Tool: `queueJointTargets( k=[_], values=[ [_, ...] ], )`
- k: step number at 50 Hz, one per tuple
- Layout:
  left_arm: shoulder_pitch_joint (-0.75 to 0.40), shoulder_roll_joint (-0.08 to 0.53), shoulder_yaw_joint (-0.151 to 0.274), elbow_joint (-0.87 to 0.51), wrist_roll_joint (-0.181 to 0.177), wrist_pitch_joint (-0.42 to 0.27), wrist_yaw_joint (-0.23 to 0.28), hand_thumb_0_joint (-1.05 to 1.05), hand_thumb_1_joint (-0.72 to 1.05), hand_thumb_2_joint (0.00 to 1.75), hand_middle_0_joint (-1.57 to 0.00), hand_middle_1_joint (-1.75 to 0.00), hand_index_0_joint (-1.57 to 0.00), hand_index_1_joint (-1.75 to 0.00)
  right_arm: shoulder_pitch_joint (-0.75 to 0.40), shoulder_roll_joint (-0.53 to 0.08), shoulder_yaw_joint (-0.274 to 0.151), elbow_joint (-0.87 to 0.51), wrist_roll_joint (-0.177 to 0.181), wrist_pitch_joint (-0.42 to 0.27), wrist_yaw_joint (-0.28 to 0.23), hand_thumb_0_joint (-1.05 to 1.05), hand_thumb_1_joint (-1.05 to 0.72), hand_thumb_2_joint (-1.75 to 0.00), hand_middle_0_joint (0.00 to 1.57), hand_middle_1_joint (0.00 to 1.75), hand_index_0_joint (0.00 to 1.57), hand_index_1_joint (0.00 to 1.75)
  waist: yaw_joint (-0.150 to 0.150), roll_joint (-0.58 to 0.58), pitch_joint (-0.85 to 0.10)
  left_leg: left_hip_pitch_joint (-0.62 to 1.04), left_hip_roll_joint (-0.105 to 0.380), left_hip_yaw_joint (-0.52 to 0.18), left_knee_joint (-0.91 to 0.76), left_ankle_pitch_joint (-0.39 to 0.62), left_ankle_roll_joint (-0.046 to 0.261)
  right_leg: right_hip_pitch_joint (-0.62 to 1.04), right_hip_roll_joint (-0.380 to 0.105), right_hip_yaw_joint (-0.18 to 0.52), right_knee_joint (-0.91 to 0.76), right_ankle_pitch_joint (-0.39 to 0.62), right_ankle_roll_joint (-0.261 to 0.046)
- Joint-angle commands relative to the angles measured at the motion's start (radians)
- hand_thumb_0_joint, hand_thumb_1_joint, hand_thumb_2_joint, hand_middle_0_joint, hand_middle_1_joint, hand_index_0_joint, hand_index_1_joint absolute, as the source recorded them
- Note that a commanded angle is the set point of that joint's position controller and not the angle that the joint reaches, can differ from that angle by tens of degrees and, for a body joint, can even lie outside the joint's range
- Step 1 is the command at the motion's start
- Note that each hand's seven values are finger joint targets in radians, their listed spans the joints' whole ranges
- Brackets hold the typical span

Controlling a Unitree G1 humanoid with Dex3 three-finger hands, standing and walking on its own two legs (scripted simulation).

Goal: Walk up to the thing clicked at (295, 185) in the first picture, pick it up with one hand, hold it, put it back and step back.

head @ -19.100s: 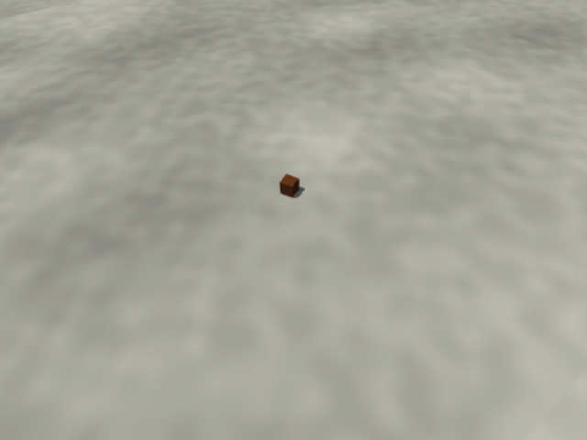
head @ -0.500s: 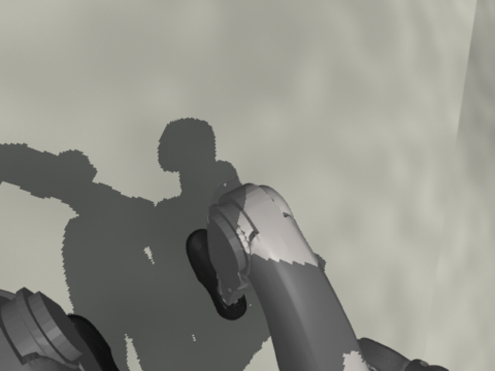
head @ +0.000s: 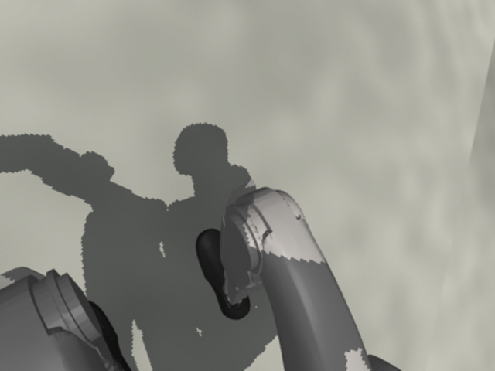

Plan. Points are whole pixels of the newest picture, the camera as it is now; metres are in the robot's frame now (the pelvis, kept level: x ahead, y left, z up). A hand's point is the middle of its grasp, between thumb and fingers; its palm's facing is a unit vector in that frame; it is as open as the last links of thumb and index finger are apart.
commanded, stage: settle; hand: left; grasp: from above
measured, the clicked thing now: out of the picture +0.46 +0.35 -0.27
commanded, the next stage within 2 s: lift in 0.38 s
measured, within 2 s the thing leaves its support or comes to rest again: neither
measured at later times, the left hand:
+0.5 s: hand out of the picture +0.45 +0.35 -0.16, palm faces +0.02 -0.46 -0.89, open 10.3 cm
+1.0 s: hand out of the picture +0.42 +0.35 -0.05, palm faces +0.05 -0.47 -0.88, open 10.2 cm
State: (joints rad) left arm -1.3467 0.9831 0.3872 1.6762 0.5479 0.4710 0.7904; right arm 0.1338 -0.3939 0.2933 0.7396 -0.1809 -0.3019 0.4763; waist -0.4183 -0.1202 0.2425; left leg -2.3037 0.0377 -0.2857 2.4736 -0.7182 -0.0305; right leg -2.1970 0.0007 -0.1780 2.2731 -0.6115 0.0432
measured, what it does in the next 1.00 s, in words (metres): rises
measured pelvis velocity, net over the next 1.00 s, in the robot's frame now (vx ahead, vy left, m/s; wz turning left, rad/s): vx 0.01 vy -0.01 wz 0.14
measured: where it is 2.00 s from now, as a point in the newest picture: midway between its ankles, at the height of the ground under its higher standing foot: (173, 326)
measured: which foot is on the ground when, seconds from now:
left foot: down 0.00-1.00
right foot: down 0.00-1.00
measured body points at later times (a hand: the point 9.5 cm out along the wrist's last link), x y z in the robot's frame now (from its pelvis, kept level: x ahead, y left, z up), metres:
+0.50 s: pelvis +0.00 -0.01 +0.02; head +0.27 +0.08 +0.37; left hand +0.45 +0.36 -0.11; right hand +0.01 -0.26 -0.06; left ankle +0.06 +0.13 -0.29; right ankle +0.13 -0.12 -0.29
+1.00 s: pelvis +0.01 -0.01 +0.06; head +0.23 +0.04 +0.45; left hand +0.42 +0.37 +0.00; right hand +0.07 -0.27 -0.07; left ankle +0.06 +0.13 -0.29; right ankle +0.13 -0.12 -0.29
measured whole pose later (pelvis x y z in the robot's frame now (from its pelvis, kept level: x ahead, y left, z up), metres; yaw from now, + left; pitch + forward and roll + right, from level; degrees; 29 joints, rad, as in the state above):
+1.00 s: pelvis +0.01 -0.01 +0.06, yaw +8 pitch +36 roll -5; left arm -1.16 0.58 0.35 1.44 0.54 0.65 0.59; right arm 0.14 -0.32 0.00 0.91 -0.07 -0.18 0.35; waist -0.22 0.06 -0.12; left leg -2.16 0.06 -0.10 2.23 -0.70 -0.02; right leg -2.15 -0.02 -0.04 2.15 -0.63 0.02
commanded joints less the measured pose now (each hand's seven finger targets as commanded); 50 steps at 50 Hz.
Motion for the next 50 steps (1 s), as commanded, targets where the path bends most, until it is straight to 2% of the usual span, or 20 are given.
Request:
queueJointTargets(
  k=[1,6,8,16,19,22,23,24,25,26,28,30,33,35,37,38,39,41,48,50],
  values=[
    [-0.263,0.137,-0.047,-0.132,0.043,0.028,0.029,0.0,0.5,0.83,-0.9,-0.67,-0.88,-0.69,0.276,-0.321,-0.116,0.073,0.009,0.022,0.006,0.0,-0.89,-0.9,0.2,0.3,0.2,0.3,-0.057,0.639,-0.786,0.568,0.026,0.111,-0.286,0.268,0.009,0.405,0.049,-0.079,-0.183,0.303,-0.052],
    [-0.256,0.042,-0.075,-0.131,0.016,0.054,-0.001,0.0,0.62,0.88,-0.99,-0.68,-0.97,-0.71,0.296,-0.296,-0.143,0.098,0.023,0.027,-0.001,0.0,-0.89,-0.9,0.2,0.3,0.2,0.3,-0.039,0.578,-0.784,0.532,0.017,0.126,-0.296,0.261,0.016,0.389,0.05,-0.064,-0.194,0.291,-0.05],
    [-0.261,0.036,-0.079,-0.137,0.016,0.056,-0.019,0.0,0.65,0.89,-1.01,-0.69,-0.99,-0.72,0.298,-0.285,-0.15,0.112,0.025,0.029,-0.008,0.0,-0.89,-0.9,0.2,0.3,0.2,0.3,-0.035,0.563,-0.783,0.513,0.013,0.131,-0.299,0.256,0.018,0.375,0.049,-0.058,-0.194,0.281,-0.049],
    [-0.303,0.085,-0.065,-0.131,0.091,0.057,-0.035,0.0,0.72,0.89,-1.07,-0.7,-1.06,-0.72,0.286,-0.272,-0.186,0.158,0.029,0.028,-0.04,0.0,-0.89,-0.9,0.2,0.3,0.2,0.3,0.009,0.549,-0.827,0.513,0.006,0.16,-0.327,0.168,0.027,0.368,0.044,-0.035,-0.221,0.186,-0.054],
    [-0.315,0.072,-0.045,-0.146,0.082,0.065,-0.031,0.0,0.67,0.89,-1.04,-0.69,-1.02,-0.71,0.271,-0.258,-0.205,0.178,0.024,0.03,-0.045,0.0,-0.89,-0.9,0.2,0.3,0.2,0.3,0.012,0.533,-0.827,0.52,0.001,0.171,-0.343,0.138,0.029,0.358,0.036,-0.032,-0.24,0.149,-0.049],
    [-0.338,0.051,-0.033,-0.137,0.072,0.071,-0.019,0.0,0.67,0.93,-1.05,-0.69,-1.03,-0.72,0.294,-0.256,-0.21,0.185,0.027,0.03,-0.048,0.0,-0.89,-0.9,0.2,0.3,0.2,0.3,0.013,0.541,-0.873,0.557,0.008,0.166,-0.348,0.167,0.025,0.364,0.037,-0.027,-0.235,0.183,-0.053],
    [-0.329,0.05,-0.02,-0.128,0.071,0.07,-0.017,0.0,0.75,0.92,-1.12,-0.76,-1.11,-0.78,0.301,-0.254,-0.213,0.183,0.028,0.032,-0.048,0.0,-0.91,-0.91,0.2,0.3,0.2,0.3,0.013,0.543,-0.877,0.552,0.008,0.167,-0.348,0.189,0.027,0.362,0.034,-0.025,-0.234,0.203,-0.052],
    [-0.326,0.027,-0.028,-0.12,0.057,0.075,-0.024,0.0,0.67,0.95,-1.04,-0.73,-1.03,-0.74,0.298,-0.246,-0.212,0.185,0.027,0.035,-0.048,0.0,-0.87,-0.89,0.2,0.3,0.2,0.3,0.01,0.523,-0.867,0.539,0.006,0.175,-0.345,0.196,0.027,0.372,0.034,-0.022,-0.236,0.208,-0.049],
    [-0.333,0.041,-0.024,-0.142,0.057,0.077,-0.03,0.0,0.75,0.93,-1.12,-0.76,-1.1,-0.78,0.291,-0.24,-0.21,0.19,0.026,0.036,-0.049,0.0,-0.91,-0.9,0.2,0.3,0.2,0.3,0.021,0.513,-0.872,0.534,0.005,0.181,-0.337,0.206,0.031,0.378,0.031,-0.02,-0.238,0.215,-0.046],
    [-0.328,0.04,-0.019,-0.144,0.05,0.077,-0.035,0.0,0.67,0.96,-1.04,-0.73,-1.02,-0.75,0.295,-0.24,-0.215,0.185,0.026,0.037,-0.05,0.0,-0.87,-0.89,0.2,0.3,0.2,0.3,0.024,0.513,-0.894,0.53,0.002,0.197,-0.337,0.229,0.031,0.413,0.036,-0.012,-0.242,0.235,-0.042],
    [-0.339,0.043,-0.024,-0.144,0.056,0.088,-0.042,0.0,0.79,0.93,-1.13,-0.75,-1.11,-0.77,0.28,-0.231,-0.219,0.193,0.026,0.043,-0.052,0.0,-0.9,-0.9,0.2,0.3,0.2,0.3,0.033,0.496,-0.9,0.509,-0.004,0.21,-0.33,0.225,0.037,0.423,0.031,-0.003,-0.255,0.23,-0.035],
    [-0.316,0.059,-0.009,-0.144,0.073,0.099,-0.044,0.0,0.78,0.93,-1.13,-0.74,-1.12,-0.76,0.288,-0.234,-0.232,0.185,0.04,0.049,-0.054,0.0,-0.9,-0.9,0.2,0.3,0.2,0.3,0.061,0.511,-0.954,0.537,0.0,0.21,-0.335,0.229,0.034,0.419,0.033,0.0,-0.254,0.228,-0.041],
    [-0.317,0.03,-0.014,-0.201,0.069,0.113,-0.063,0.0,0.78,0.92,-1.13,-0.73,-1.11,-0.75,0.264,-0.228,-0.261,0.186,0.043,0.06,-0.059,0.0,-0.9,-0.9,0.2,0.3,0.2,0.3,0.08,0.527,-0.969,0.577,-0.002,0.205,-0.371,0.219,0.028,0.393,0.025,-0.008,-0.246,0.211,-0.046],
    [-0.282,0.015,-0.008,-0.203,0.064,0.124,-0.065,0.0,0.76,0.9,-1.11,-0.73,-1.1,-0.75,0.281,-0.222,-0.275,0.175,0.058,0.068,-0.062,0.0,-0.91,-0.9,0.2,0.3,0.2,0.3,0.114,0.524,-1.041,0.593,-0.004,0.229,-0.373,0.244,0.029,0.444,0.033,0.009,-0.266,0.231,-0.046],
    [-0.297,-0.001,-0.011,-0.263,0.059,0.131,-0.069,0.0,0.72,0.89,-1.08,-0.72,-1.07,-0.74,0.257,-0.21,-0.292,0.181,0.063,0.078,-0.066,0.0,-0.91,-0.9,0.2,0.3,0.2,0.3,0.122,0.519,-1.062,0.579,-0.009,0.238,-0.385,0.238,0.033,0.445,0.025,0.015,-0.274,0.231,-0.045],
    [-0.305,-0.045,-0.021,-0.281,0.041,0.133,-0.078,0.0,0.7,0.9,-1.08,-0.72,-1.06,-0.74,0.279,-0.198,-0.299,0.18,0.065,0.085,-0.069,0.0,-0.91,-0.9,0.2,0.3,0.2,0.3,0.115,0.5,-1.079,0.582,-0.01,0.253,-0.387,0.257,0.033,0.473,0.032,0.026,-0.285,0.252,-0.043],
    [-0.276,-0.055,-0.023,-0.296,0.034,0.137,-0.085,0.0,0.69,0.89,-1.06,-0.72,-1.05,-0.74,0.269,-0.196,-0.306,0.175,0.075,0.091,-0.076,0.0,-0.91,-0.9,0.2,0.3,0.2,0.3,0.132,0.484,-1.092,0.592,-0.008,0.256,-0.391,0.255,0.033,0.469,0.032,0.03,-0.294,0.245,-0.044],
    [-0.269,-0.065,-0.018,-0.329,0.029,0.148,-0.101,0.0,0.67,0.89,-1.04,-0.72,-1.03,-0.74,0.263,-0.189,-0.322,0.17,0.08,0.099,-0.084,0.0,-0.9,-0.9,0.2,0.3,0.2,0.3,0.14,0.476,-1.116,0.605,-0.011,0.264,-0.405,0.268,0.034,0.475,0.026,0.041,-0.307,0.259,-0.047],
    [-0.163,-0.156,-0.087,-0.424,0.043,0.178,-0.169,0.0,0.68,0.89,-1.06,-0.69,-1.04,-0.71,0.238,-0.158,-0.364,0.179,0.121,0.122,-0.132,0.0,-0.9,-0.9,0.2,0.3,0.2,0.3,0.194,0.398,-1.126,0.684,-0.016,0.26,-0.535,0.183,0.034,0.463,0.024,0.069,-0.393,0.141,-0.061],
    [-0.156,-0.186,-0.104,-0.434,0.038,0.188,-0.18,0.0,0.68,0.89,-1.07,-0.68,-1.05,-0.71,0.249,-0.154,-0.365,0.177,0.125,0.126,-0.153,0.0,-0.9,-0.9,0.2,0.3,0.2,0.3,0.188,0.371,-1.113,0.697,-0.016,0.261,-0.567,0.159,0.035,0.486,0.025,0.079,-0.436,0.115,-0.058]
  ],
)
